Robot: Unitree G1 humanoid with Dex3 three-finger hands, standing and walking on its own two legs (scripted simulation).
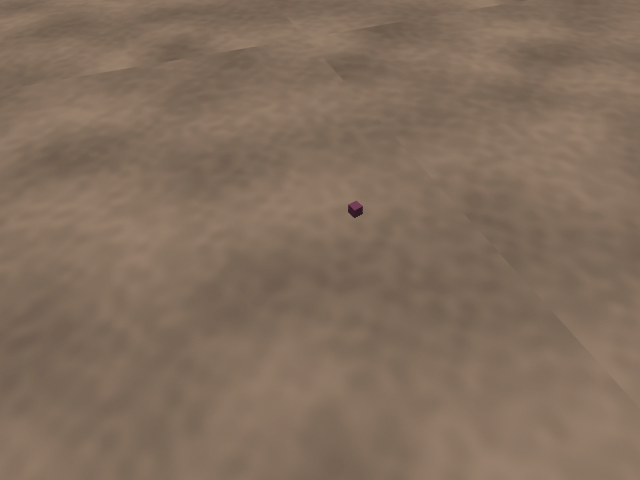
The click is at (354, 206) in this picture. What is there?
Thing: cube
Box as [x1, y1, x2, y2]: [348, 201, 362, 217]
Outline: 356,201 348,205 348,212 354,217 360,214 362,211 362,206
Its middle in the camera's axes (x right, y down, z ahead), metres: +0.17 -0.13 +1.77
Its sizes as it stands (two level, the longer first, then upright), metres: 0.046 0.046 0.046
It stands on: the floor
